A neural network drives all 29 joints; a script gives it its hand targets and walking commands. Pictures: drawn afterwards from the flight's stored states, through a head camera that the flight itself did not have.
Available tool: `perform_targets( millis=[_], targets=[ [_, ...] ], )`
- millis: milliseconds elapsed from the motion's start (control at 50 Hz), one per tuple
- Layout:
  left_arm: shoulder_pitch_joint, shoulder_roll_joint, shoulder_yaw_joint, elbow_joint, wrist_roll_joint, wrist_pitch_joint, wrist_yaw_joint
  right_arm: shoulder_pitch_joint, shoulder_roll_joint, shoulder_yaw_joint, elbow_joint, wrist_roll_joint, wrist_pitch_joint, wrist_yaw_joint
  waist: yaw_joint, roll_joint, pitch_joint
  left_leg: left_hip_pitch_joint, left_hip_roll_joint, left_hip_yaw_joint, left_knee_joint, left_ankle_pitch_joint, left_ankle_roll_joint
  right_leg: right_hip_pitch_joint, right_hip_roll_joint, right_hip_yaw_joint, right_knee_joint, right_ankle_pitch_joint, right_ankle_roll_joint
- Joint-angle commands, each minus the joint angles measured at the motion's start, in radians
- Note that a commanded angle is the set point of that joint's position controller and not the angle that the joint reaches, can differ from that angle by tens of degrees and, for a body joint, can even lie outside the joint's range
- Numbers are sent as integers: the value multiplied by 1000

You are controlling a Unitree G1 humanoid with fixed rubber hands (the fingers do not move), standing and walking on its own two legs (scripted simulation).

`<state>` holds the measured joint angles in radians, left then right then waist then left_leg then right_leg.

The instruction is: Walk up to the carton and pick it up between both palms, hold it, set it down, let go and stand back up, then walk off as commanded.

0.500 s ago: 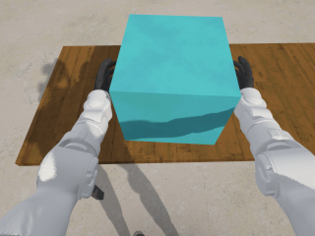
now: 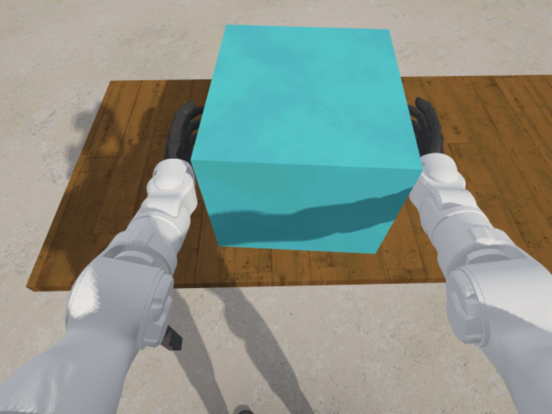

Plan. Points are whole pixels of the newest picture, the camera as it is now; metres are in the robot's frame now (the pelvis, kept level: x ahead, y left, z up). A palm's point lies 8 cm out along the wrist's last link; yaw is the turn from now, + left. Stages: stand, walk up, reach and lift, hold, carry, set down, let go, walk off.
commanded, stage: reach and lift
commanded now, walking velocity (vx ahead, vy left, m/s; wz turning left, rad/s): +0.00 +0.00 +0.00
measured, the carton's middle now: (301, 140) +0.53 +0.00 +0.06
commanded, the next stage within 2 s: none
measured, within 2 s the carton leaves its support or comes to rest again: leaves its support in 1.00 s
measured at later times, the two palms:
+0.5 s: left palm (175, 158) +0.45 +0.18 +0.10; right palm (424, 150) +0.47 -0.17 +0.11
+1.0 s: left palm (183, 173) +0.43 +0.17 +0.10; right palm (436, 166) +0.45 -0.18 +0.10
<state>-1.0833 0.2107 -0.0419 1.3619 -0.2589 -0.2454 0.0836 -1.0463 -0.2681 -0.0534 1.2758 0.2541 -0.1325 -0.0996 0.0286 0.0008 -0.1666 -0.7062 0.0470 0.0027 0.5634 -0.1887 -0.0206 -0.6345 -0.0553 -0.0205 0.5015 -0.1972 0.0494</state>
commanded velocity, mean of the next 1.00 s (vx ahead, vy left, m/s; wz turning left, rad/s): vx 0.00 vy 0.00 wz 0.00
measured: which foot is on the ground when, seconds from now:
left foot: down 0.00-1.00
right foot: down 0.00-1.00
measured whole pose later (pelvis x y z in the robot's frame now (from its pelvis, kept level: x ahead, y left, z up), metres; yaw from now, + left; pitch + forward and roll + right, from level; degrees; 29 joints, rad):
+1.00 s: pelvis +0.01 -0.01 +0.01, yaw +0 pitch +17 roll -1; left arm -0.86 0.16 0.08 1.27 -0.12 -0.33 0.09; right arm -0.90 -0.18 -0.17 1.25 0.03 -0.29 -0.10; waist 0.03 0.04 -0.22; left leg -0.58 0.05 0.01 0.40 -0.12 -0.02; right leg -0.52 -0.05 -0.02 0.37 -0.14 0.05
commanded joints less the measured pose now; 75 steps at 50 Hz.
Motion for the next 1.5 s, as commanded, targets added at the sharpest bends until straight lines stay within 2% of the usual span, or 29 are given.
perform_targets(
  millis=[0,180,280,320,360,420,460,480,500,520,540,600,800,980,1020,1040,1080,1100,1160,1180,1220,1240,1260,1320,1360,1400,1420,1440,1480],
  targets=[
    [-489,-48,7,-91,39,-72,-15,-503,79,-15,-118,-66,-36,46,-15,12,-719,469,-19,46,18,314,-43,60,98,-70,-59,128,-59],
    [-501,-172,46,-114,131,-113,-58,-511,212,-54,-144,-151,-88,77,-25,30,-762,532,-23,50,7,402,-58,114,97,-85,-86,201,-58],
    [-557,-483,91,-167,277,-186,-138,-518,585,-15,-223,-292,-204,128,-25,34,-846,638,-25,57,2,605,-75,263,107,-98,-93,404,-47],
    [-578,-627,75,-163,321,-225,-173,-505,740,-1,-203,-371,-265,154,-47,26,-827,689,-22,60,-8,677,-81,291,116,-116,-94,446,-39],
    [-549,-645,71,-143,345,-243,-182,-424,738,-28,-120,-415,-305,152,-74,44,-778,723,-10,47,-15,736,-95,278,122,-126,-101,449,-40],
    [-514,-649,73,-118,357,-254,-184,-362,707,-61,-45,-461,-334,153,-78,51,-702,726,-5,51,-40,711,-93,271,120,-126,-137,402,-50],
    [-480,-667,51,-148,343,-259,-178,-320,695,-29,-39,-460,-343,157,-77,56,-693,749,-1,48,-44,728,-100,266,127,-129,-146,388,-53],
    [-493,-644,68,-118,354,-260,-178,-361,675,-36,-31,-455,-349,157,-58,58,-643,713,-5,50,-50,683,-96,263,120,-121,-159,360,-54],
    [-493,-665,44,-158,339,-263,-171,-415,682,-18,-106,-447,-368,159,-48,61,-711,729,-1,43,-41,724,-103,273,124,-123,-163,393,-62],
    [-460,-662,45,-151,337,-259,-168,-388,679,-6,-77,-441,-363,160,-40,51,-674,730,-4,49,-51,692,-96,269,125,-117,-173,369,-62],
    [-491,-665,48,-168,331,-262,-162,-439,692,8,-134,-441,-370,157,-30,39,-695,711,-3,46,-54,681,-95,275,126,-118,-170,372,-60],
    [-476,-658,35,-172,313,-244,-158,-397,710,36,-118,-436,-335,154,-43,-12,-675,673,-11,48,-87,579,-64,295,125,-106,-173,360,-50],
    [-456,-692,-29,-259,255,-183,-142,-399,792,155,-170,-344,-249,152,-34,-36,-731,645,-26,32,-96,522,-44,339,131,-71,-156,370,-39],
    [-478,-743,-145,-541,184,-104,-123,-390,844,301,-340,-233,-150,148,-31,-17,-826,654,-45,-1,-84,581,-58,423,145,-48,-146,441,-34],
    [-523,-752,-177,-606,168,-84,-120,-414,843,305,-385,-204,-131,146,-33,8,-821,669,-50,-6,-75,583,-68,397,146,-46,-155,411,-41],
    [-453,-750,-169,-555,178,-51,-119,-362,832,299,-329,-191,-97,143,-48,-2,-741,669,-52,-12,-92,526,-62,386,146,-45,-170,358,-37],
    [-479,-764,-168,-605,176,-23,-118,-392,843,324,-351,-175,-69,146,-26,-20,-720,650,-57,-4,-106,481,-53,411,143,-39,-165,338,-36],
    [-495,-762,-183,-619,168,-7,-125,-398,840,310,-363,-171,-56,144,-49,-21,-708,648,-60,-4,-109,446,-49,417,140,-35,-171,334,-36],
    [-508,-783,-224,-711,146,37,-117,-449,838,344,-463,-123,-23,144,-45,-26,-763,684,-63,-17,-109,449,-49,424,142,-34,-171,332,-37],
    [-462,-778,-197,-659,162,68,-118,-428,838,348,-429,-117,12,143,-36,-40,-664,668,-64,-17,-126,402,-41,419,138,-28,-186,288,-34],
    [-497,-785,-209,-709,157,102,-121,-464,838,340,-475,-107,34,139,-45,-36,-673,662,-69,-17,-132,375,-41,437,134,-23,-184,278,-37],
    [-500,-772,-184,-712,171,119,-123,-478,838,334,-475,-97,48,138,-27,-34,-639,666,-70,-11,-138,363,-36,449,127,-14,-186,266,-35],
    [-463,-768,-161,-667,189,154,-126,-433,819,312,-396,-101,84,137,-38,-38,-537,678,-68,-14,-157,318,-34,435,127,-21,-205,205,-35],
    [-513,-746,-124,-674,205,208,-141,-512,811,280,-427,-95,114,139,-29,-59,-441,647,-75,-2,-187,232,-23,448,117,-8,-208,127,-32],
    [-585,-769,-131,-740,194,225,-143,-568,821,263,-459,-86,115,143,-32,-49,-472,675,-76,3,-182,273,-27,470,121,-11,-202,166,-33],
    [-510,-772,-113,-707,214,271,-140,-574,804,273,-470,-60,139,142,-16,-54,-451,696,-75,1,-189,288,-27,499,124,-11,-217,171,-32],
    [-495,-785,-114,-735,212,293,-145,-556,803,271,-484,-54,151,141,-26,-40,-441,720,-74,-3,-187,312,-29,515,124,-13,-223,186,-34],
    [-474,-773,-84,-687,232,316,-149,-552,782,255,-431,-48,166,143,-13,-31,-356,698,-76,8,-202,262,-25,492,120,-10,-232,126,-33],
    [-488,-763,-62,-744,250,353,-158,-577,768,229,-465,-51,176,145,-17,-23,-364,710,-79,9,-215,266,-25,517,119,-12,-243,131,-37]
  ],
)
